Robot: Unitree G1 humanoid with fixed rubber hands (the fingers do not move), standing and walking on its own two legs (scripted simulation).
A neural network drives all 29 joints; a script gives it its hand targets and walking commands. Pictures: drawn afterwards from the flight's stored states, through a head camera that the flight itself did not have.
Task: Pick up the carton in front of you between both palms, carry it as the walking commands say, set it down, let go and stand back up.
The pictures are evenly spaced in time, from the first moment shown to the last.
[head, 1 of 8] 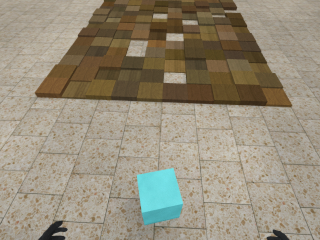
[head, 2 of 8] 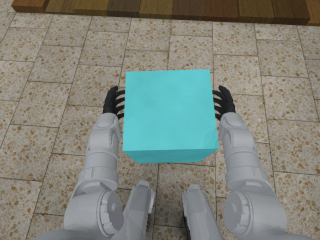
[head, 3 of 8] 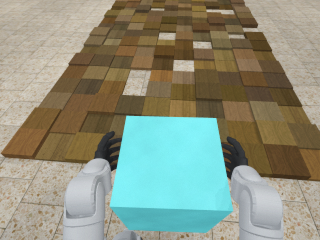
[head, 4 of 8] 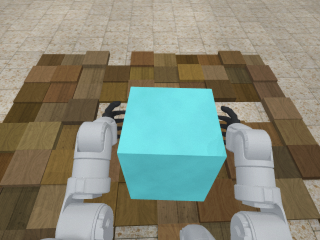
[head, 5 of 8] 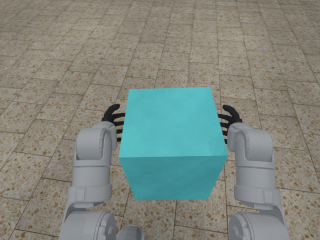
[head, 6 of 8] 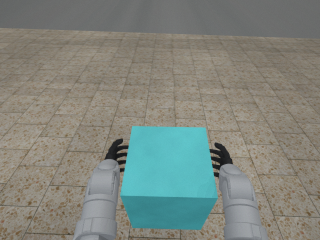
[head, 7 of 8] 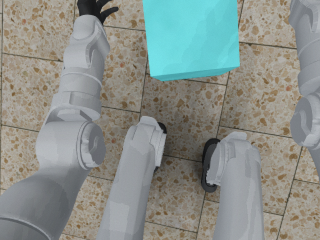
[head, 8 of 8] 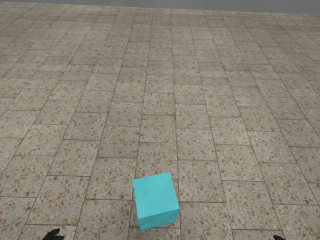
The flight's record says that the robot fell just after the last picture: no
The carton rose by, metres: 0.81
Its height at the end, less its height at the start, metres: +0.00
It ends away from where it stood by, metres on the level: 7.03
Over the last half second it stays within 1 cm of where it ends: yes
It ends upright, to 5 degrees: yes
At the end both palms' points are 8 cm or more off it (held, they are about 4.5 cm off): yes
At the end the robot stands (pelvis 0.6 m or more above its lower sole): yes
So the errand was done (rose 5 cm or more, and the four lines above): yes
